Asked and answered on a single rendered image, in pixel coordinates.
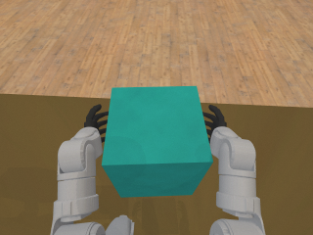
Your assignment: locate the right robot upper arm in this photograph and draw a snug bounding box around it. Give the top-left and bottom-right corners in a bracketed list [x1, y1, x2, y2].
[209, 218, 264, 235]

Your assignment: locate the left robot hand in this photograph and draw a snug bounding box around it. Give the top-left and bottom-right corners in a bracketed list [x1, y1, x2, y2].
[84, 104, 109, 143]

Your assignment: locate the robot right forearm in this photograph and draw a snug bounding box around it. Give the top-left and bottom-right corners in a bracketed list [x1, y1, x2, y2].
[209, 126, 266, 235]

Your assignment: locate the robot left forearm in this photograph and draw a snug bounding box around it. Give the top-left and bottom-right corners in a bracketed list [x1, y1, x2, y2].
[50, 126, 103, 235]

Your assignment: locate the carton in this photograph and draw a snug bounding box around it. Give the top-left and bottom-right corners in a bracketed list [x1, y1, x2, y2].
[102, 86, 213, 198]

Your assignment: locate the right robot hand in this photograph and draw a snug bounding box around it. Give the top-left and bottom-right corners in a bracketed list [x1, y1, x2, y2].
[202, 105, 227, 143]

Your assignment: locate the left robot upper arm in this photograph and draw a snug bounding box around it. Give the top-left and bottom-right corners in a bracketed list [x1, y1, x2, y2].
[54, 221, 106, 235]

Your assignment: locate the robot left thigh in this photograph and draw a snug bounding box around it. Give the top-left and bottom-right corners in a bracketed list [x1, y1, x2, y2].
[105, 216, 135, 235]

